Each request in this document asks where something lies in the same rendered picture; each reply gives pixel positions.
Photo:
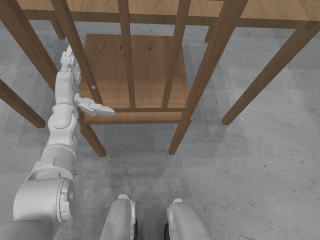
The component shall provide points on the robot left forearm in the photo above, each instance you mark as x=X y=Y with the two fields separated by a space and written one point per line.
x=60 y=153

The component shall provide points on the robot right thigh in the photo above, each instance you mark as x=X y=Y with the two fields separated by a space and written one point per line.
x=183 y=218

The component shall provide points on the chair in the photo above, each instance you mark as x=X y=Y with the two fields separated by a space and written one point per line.
x=141 y=77

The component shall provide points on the table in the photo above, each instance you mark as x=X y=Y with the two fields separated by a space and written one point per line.
x=302 y=15

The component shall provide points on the left robot shin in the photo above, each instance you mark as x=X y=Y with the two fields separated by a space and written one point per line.
x=132 y=229

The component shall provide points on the robot left hand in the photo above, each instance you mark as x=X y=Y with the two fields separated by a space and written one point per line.
x=66 y=86

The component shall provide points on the robot left upper arm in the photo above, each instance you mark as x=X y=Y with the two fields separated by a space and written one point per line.
x=42 y=206

